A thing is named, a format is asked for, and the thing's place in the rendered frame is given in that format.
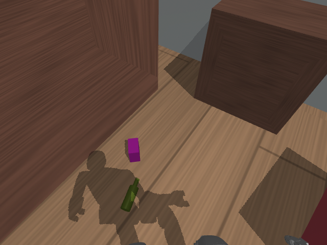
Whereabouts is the right robot hand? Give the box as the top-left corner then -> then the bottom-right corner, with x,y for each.
284,235 -> 309,245

